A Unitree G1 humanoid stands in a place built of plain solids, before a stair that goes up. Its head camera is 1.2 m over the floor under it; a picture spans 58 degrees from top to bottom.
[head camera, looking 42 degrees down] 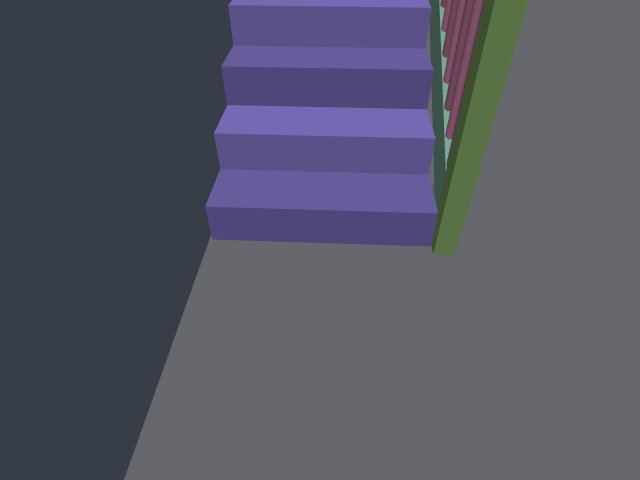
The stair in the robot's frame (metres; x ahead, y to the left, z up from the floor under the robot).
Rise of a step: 0.17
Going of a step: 0.26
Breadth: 0.90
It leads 3 degrees to the right of straight ahead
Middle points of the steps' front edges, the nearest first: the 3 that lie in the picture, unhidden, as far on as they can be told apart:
1.32 0.00 0.17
1.58 -0.02 0.34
1.84 -0.03 0.52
